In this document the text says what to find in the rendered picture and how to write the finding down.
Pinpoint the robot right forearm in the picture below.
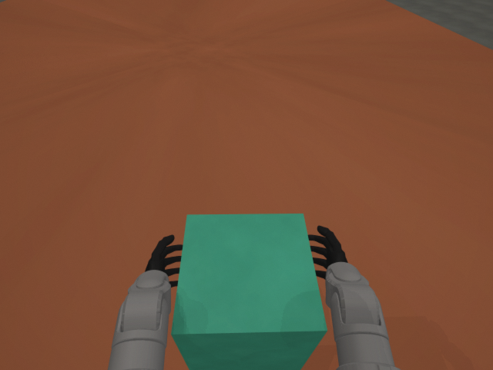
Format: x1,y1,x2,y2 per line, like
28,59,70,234
325,262,400,370

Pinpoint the left robot hand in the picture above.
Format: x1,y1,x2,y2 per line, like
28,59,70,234
145,235,183,288

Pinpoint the robot left forearm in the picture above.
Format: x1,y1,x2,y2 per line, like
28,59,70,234
108,270,171,370

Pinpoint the carton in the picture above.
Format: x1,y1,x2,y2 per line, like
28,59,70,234
171,214,327,370

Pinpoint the right robot hand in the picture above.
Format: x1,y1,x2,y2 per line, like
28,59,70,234
308,226,348,279

